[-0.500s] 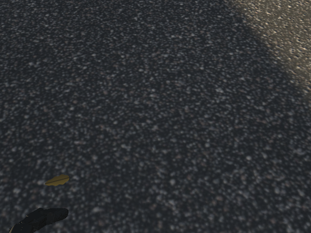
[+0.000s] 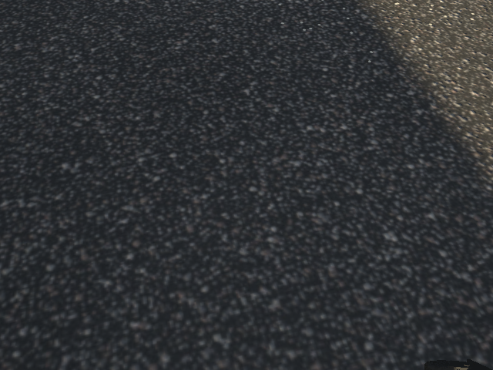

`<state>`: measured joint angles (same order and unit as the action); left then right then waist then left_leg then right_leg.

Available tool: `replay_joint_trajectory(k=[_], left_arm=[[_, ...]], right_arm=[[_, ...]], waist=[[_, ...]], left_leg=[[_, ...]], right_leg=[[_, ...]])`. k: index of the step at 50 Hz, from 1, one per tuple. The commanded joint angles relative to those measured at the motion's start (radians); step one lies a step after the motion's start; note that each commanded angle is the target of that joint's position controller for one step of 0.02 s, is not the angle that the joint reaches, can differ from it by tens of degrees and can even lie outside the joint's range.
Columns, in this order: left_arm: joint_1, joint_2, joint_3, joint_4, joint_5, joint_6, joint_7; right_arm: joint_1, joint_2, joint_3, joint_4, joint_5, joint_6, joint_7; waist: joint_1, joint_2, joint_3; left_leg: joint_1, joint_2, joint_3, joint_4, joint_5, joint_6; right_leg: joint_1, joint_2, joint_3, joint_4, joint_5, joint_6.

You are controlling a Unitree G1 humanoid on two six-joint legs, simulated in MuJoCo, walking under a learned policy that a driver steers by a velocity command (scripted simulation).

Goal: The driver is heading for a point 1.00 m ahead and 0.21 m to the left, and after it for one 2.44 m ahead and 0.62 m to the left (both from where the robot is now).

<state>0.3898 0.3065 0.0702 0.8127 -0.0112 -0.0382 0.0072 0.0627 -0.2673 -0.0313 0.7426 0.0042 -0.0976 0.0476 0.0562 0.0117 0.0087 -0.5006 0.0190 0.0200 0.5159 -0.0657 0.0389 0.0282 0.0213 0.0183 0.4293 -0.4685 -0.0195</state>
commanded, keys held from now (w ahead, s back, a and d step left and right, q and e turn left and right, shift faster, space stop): w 0.86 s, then w+q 0.14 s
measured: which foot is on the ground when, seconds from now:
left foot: down 0.00-0.56, up 0.58-1.00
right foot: down 0.00-0.00, up 0.02-0.52, down 0.54-1.00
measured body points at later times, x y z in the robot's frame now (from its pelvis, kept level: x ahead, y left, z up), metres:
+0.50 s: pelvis +0.27 -0.01 +0.01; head +0.30 -0.01 +0.46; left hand +0.49 +0.22 -0.07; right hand +0.26 -0.29 -0.12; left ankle +0.13 +0.11 -0.72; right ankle +0.42 -0.13 -0.71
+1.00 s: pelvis +0.54 -0.02 +0.02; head +0.56 -0.02 +0.47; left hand +0.53 +0.26 -0.11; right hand +0.75 -0.25 -0.08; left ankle +0.71 +0.12 -0.69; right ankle +0.42 -0.13 -0.72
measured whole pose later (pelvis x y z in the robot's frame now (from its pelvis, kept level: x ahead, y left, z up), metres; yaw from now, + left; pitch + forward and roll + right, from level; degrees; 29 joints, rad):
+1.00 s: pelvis +0.54 -0.02 +0.02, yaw +3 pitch +2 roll -2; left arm 0.36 0.28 0.06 0.90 -0.01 -0.07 0.00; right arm 0.06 -0.26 -0.03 0.78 0.02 -0.06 0.04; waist 0.07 0.04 0.01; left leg -0.61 0.07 -0.01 0.56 0.04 0.02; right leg 0.06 0.05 -0.07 0.20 -0.30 -0.03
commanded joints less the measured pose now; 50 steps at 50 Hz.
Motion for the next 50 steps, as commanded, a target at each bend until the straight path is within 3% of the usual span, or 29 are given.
replay_joint_trajectory(k=[1,2,3,4,5,6,7,10,17,20,22,24,25,26,27,28,29,30,31,32,33,35,37,39,43,47,50], left_arm=[[0.133,-0.018,-0.021,-0.083,0.008,-0.025,-0.002],[0.066,0.071,-0.007,-0.069,-0.007,-0.042,-0.005],[-0.043,0.125,0.009,-0.102,-0.029,-0.052,-0.009],[-0.109,0.119,0.006,-0.119,-0.023,-0.056,-0.005],[-0.137,0.112,0.008,-0.125,-0.006,-0.056,-0.003],[-0.118,0.103,0.012,-0.121,-0.001,-0.049,-0.003],[-0.092,0.087,0.011,-0.112,-0.002,-0.041,-0.003],[-0.107,0.052,0.003,-0.114,0.005,-0.022,0.001],[-0.327,0.011,-0.014,-0.159,0.003,-0.039,-0.015],[-0.405,0.014,-0.016,-0.184,-0.005,-0.047,-0.031],[-0.429,0.025,-0.014,-0.199,-0.007,-0.052,-0.043],[-0.397,0.047,-0.007,-0.195,-0.005,-0.056,-0.049],[-0.334,0.066,0.004,-0.179,-0.002,-0.058,-0.048],[-0.202,0.101,0.025,-0.136,0.003,-0.058,-0.042],[-0.026,0.161,0.047,-0.094,0.01,-0.056,-0.032],[0.062,0.269,0.071,-0.077,0.021,-0.049,-0.027],[0.085,0.187,0.049,-0.072,0.006,-0.046,-0.03],[0.007,0.141,0.03,-0.079,0.003,-0.046,-0.029],[-0.063,0.117,0.022,-0.09,0.004,-0.045,-0.028],[-0.119,0.089,0.013,-0.092,0.01,-0.045,-0.031],[-0.153,0.063,0.004,-0.095,0.018,-0.05,-0.033],[-0.168,0.065,0.006,-0.085,0.016,-0.062,-0.035],[-0.152,0.087,0.012,-0.064,0.013,-0.071,-0.03],[-0.122,0.101,0.015,-0.042,0.012,-0.068,-0.021],[-0.068,0.12,0.017,-0.004,0.003,-0.058,-0.009],[-0.016,0.134,0.023,0.043,0.002,-0.046,-0.005],[-0.021,0.14,0.03,0.063,0.0,-0.031,0.002]], right_arm=[[0.382,-0.313,-0.096,0.045,-0.009,-0.003,-0.009],[0.389,-0.211,-0.07,0.04,0.012,-0.004,-0.007],[0.316,-0.175,-0.057,0.029,0.01,-0.004,-0.011],[0.243,-0.159,-0.051,0.015,0.0,0.0,-0.014],[0.199,-0.139,-0.044,0.011,-0.008,0.001,-0.014],[0.178,-0.117,-0.036,0.008,-0.018,-0.004,-0.015],[0.17,-0.109,-0.034,0.01,-0.017,-0.007,-0.014],[0.184,-0.137,-0.041,0.031,-0.005,-0.015,-0.021],[0.265,-0.174,-0.048,0.079,0.008,0.005,-0.042],[0.315,-0.183,-0.051,0.108,0.013,0.019,-0.043],[0.323,-0.191,-0.055,0.121,0.016,0.031,-0.046],[0.31,-0.204,-0.062,0.127,0.019,0.041,-0.052],[0.289,-0.212,-0.064,0.125,0.02,0.045,-0.054],[0.275,-0.199,-0.059,0.122,0.019,0.05,-0.056],[0.278,-0.156,-0.04,0.104,0.003,0.049,-0.058],[0.391,-0.046,-0.005,0.078,-0.007,0.028,-0.051],[0.369,-0.092,-0.012,0.096,0.005,0.005,-0.043],[0.28,-0.168,-0.034,0.07,0.033,-0.009,-0.035],[0.214,-0.166,-0.033,0.055,0.035,-0.013,-0.034],[0.184,-0.154,-0.035,0.051,0.021,-0.011,-0.038],[0.196,-0.146,-0.04,0.057,0.013,0.0,-0.041],[0.235,-0.107,-0.034,0.072,0.009,0.023,-0.043],[0.202,-0.095,-0.033,0.059,0.002,0.034,-0.049],[0.132,-0.087,-0.031,0.037,-0.004,0.033,-0.049],[-0.001,-0.058,-0.02,0.005,0.001,0.021,-0.035],[-0.086,-0.062,-0.015,-0.028,0.016,0.018,-0.013],[-0.105,-0.078,-0.019,-0.055,0.019,0.018,0.006]], waist=[[-0.111,0.301,-0.374],[-0.165,0.214,-0.364],[-0.164,0.146,-0.212],[-0.138,0.059,-0.128],[-0.113,0.045,-0.065],[-0.08,0.071,-0.057],[-0.063,0.085,-0.057],[-0.051,0.068,-0.024],[-0.123,0.047,0.031],[-0.15,0.049,0.055],[-0.144,0.057,0.063],[-0.112,0.07,0.043],[-0.071,0.078,0.006],[-0.003,0.063,-0.076],[0.065,0.007,-0.217],[0.029,-0.241,-0.351],[0.055,-0.259,-0.404],[0.048,-0.183,-0.238],[0.024,-0.118,-0.143],[-0.005,-0.078,-0.071],[-0.039,-0.094,-0.044],[-0.07,-0.111,-0.04],[-0.075,-0.089,-0.015],[-0.058,-0.071,0.007],[-0.012,-0.069,0.035],[0.021,-0.065,0.06],[0.009,-0.069,0.062]], left_leg=[[0.869,0.359,-0.645,-0.094,-0.171,0.285],[0.873,0.35,-0.766,-0.207,-0.367,0.263],[0.751,0.324,-0.618,-0.224,-0.371,0.215],[0.611,0.288,-0.507,-0.238,-0.279,0.19],[0.491,0.259,-0.432,-0.262,-0.172,0.191],[0.421,0.23,-0.377,-0.284,-0.093,0.184],[0.386,0.212,-0.338,-0.308,-0.052,0.187],[0.334,0.206,-0.249,-0.363,0.05,0.21],[0.378,0.159,-0.1,-0.388,0.089,0.162],[0.449,0.193,-0.108,-0.36,0.081,0.161],[0.512,0.226,-0.122,-0.325,0.115,0.151],[0.557,0.244,-0.127,-0.268,0.215,0.133],[0.56,0.232,-0.11,-0.196,0.357,0.119],[0.529,0.185,-0.07,-0.042,0.483,0.095],[0.374,0.134,-0.031,0.209,0.354,0.06],[-0.042,-0.04,0.012,0.602,-0.13,-0.016],[-0.188,-0.06,-0.123,0.743,-0.512,-0.015],[-0.277,0.002,-0.131,0.795,-0.458,-0.001],[-0.268,0.055,-0.1,0.758,-0.364,0.005],[-0.236,0.086,-0.085,0.693,-0.295,-0.001],[-0.173,0.115,-0.092,0.641,-0.242,-0.006],[-0.104,0.124,-0.083,0.597,-0.196,-0.025],[-0.134,0.129,-0.078,0.525,-0.132,-0.045],[-0.179,0.13,-0.077,0.407,-0.029,-0.06],[-0.137,0.093,-0.043,0.16,0.156,-0.058],[-0.159,0.073,-0.037,0.06,0.162,-0.028],[-0.17,0.054,-0.037,0.032,0.044,0.019]], right_leg=[[-0.607,0.057,0.015,0.764,0.003,-0.001],[-0.73,0.03,0.141,0.871,-0.11,-0.009],[-0.797,-0.024,0.12,0.887,-0.029,-0.02],[-0.774,-0.076,0.082,0.843,0.06,-0.024],[-0.746,-0.106,0.071,0.782,0.117,-0.019],[-0.681,-0.134,0.078,0.743,0.158,-0.018],[-0.643,-0.14,0.074,0.717,0.174,-0.012],[-0.661,-0.154,0.051,0.618,0.225,0.018],[-0.658,-0.123,0.003,0.226,0.549,0.04],[-0.662,-0.104,-0.005,0.144,0.546,0.029],[-0.67,-0.096,0.001,0.105,0.489,0.006],[-0.613,-0.079,-0.008,0.077,0.416,-0.023],[-0.515,-0.053,-0.032,0.057,0.397,-0.041],[-0.328,-0.024,-0.06,0.034,0.412,-0.069],[-0.035,-0.124,0.041,0.08,0.443,-0.121],[0.346,-0.373,0.492,0.029,0.308,-0.282],[0.377,-0.414,0.718,-0.105,0.169,-0.315],[0.254,-0.381,0.581,-0.126,0.119,-0.263],[0.109,-0.338,0.451,-0.147,0.166,-0.232],[-0.022,-0.297,0.362,-0.183,0.242,-0.218],[-0.11,-0.262,0.297,-0.216,0.31,-0.203],[-0.191,-0.241,0.229,-0.265,0.393,-0.214],[-0.212,-0.235,0.172,-0.294,0.461,-0.225],[-0.191,-0.229,0.132,-0.308,0.499,-0.221],[-0.17,-0.199,0.054,-0.316,0.488,-0.185],[-0.041,-0.254,0.014,-0.297,0.481,-0.172],[0.069,-0.296,-0.015,-0.232,0.593,-0.144]])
